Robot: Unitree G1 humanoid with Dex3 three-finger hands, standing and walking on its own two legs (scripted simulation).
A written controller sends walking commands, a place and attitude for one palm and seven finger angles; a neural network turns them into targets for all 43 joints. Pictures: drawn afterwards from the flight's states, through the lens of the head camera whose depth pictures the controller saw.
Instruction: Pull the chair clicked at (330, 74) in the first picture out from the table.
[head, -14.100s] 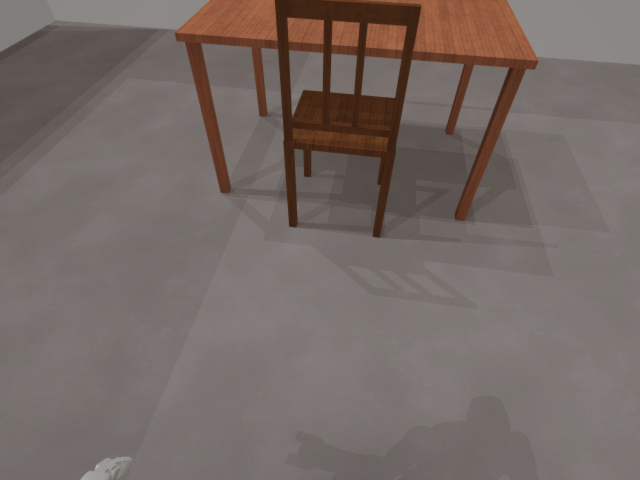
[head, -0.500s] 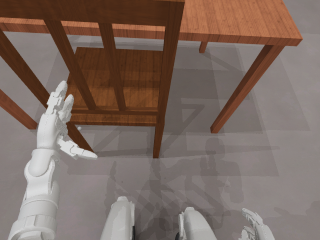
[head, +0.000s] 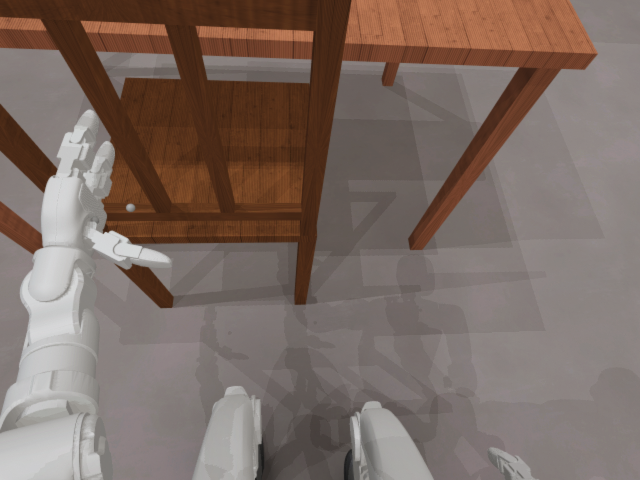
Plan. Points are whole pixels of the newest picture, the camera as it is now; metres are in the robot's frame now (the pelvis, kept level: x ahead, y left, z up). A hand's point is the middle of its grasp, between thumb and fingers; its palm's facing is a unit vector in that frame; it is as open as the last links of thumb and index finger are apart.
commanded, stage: push the fingers through the gap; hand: left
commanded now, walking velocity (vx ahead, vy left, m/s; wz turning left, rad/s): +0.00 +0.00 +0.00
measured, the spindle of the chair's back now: (126, 139) +0.51 +0.24 +0.05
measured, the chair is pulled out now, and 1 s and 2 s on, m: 0.00 0.00 0.00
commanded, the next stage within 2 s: hook a spindle and tug to test in 0.98 s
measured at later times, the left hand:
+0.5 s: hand (145, 173) +0.48 +0.22 +0.03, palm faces +0.02 -1.00 -0.04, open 16.9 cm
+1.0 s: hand (148, 167) +0.48 +0.21 +0.03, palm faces +0.05 -1.00 -0.04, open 16.9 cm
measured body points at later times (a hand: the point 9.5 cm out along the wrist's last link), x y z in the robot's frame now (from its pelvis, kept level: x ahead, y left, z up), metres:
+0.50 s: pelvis +0.00 +0.00 -0.01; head +0.15 +0.03 +0.41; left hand +0.47 +0.27 +0.03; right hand +0.05 -0.26 -0.12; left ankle +0.06 +0.12 -0.61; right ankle +0.00 -0.14 -0.61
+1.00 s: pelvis +0.00 +0.00 +0.00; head +0.15 +0.03 +0.42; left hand +0.48 +0.27 +0.04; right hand +0.05 -0.27 -0.12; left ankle +0.06 +0.12 -0.61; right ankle +0.00 -0.14 -0.61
